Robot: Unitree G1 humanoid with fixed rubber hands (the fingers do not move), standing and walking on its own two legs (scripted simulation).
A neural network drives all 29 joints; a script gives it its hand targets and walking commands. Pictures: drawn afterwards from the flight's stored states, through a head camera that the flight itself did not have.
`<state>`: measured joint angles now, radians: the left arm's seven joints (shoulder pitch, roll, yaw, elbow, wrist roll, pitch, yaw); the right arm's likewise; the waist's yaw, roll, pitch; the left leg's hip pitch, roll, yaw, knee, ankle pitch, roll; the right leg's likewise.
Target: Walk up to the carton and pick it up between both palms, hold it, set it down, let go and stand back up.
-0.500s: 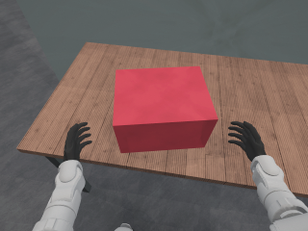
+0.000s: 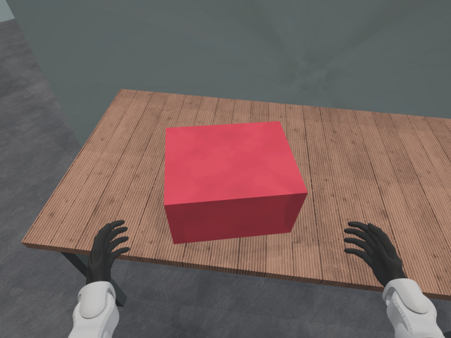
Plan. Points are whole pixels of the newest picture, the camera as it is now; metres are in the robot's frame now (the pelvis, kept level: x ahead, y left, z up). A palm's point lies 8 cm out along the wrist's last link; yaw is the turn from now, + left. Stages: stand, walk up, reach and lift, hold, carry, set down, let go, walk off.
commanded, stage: set down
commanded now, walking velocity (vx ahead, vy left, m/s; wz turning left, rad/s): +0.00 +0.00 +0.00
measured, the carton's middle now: (228, 180) +0.49 +0.04 -0.05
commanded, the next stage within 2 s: none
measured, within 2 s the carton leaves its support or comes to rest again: neither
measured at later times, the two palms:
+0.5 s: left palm (110, 289) +0.21 +0.21 +0.00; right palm (398, 315) +0.21 -0.27 -0.02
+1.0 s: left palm (109, 295) +0.20 +0.22 -0.02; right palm (394, 318) +0.21 -0.26 -0.03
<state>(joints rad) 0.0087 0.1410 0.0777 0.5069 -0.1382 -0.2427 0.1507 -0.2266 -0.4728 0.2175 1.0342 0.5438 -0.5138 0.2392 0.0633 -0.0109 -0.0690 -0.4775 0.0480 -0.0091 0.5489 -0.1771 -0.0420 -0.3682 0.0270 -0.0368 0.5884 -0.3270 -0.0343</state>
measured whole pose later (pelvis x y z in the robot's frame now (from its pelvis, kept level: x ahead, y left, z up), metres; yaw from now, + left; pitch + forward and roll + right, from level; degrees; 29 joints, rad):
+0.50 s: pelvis +0.01 +0.00 +0.01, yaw -2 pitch -1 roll +1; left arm 0.20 0.07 0.06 0.42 -0.11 -0.25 0.17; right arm 0.06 -0.47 0.22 0.82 0.51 -0.51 0.25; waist 0.05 -0.01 -0.03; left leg -0.27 0.04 0.04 0.47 -0.18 -0.04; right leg -0.20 0.02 0.01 0.55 -0.33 -0.03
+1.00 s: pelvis +0.03 +0.01 +0.01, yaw -2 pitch +0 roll +1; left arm 0.27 0.09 0.04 0.42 -0.05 -0.22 0.15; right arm 0.12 -0.43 0.17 0.82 0.45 -0.48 0.24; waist 0.05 -0.02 -0.03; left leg -0.25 0.04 0.04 0.46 -0.20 -0.03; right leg -0.16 0.01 0.01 0.50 -0.34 -0.03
